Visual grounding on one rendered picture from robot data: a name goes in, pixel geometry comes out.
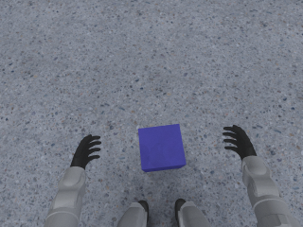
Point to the robot right forearm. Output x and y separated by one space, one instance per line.
268 204

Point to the right robot thigh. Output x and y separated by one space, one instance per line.
191 216

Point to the robot right hand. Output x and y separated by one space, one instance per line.
244 146

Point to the robot left forearm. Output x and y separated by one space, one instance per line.
66 207

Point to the robot left shin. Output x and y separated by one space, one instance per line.
136 204

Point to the carton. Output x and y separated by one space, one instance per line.
161 148

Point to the robot left hand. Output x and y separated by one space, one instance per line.
81 157

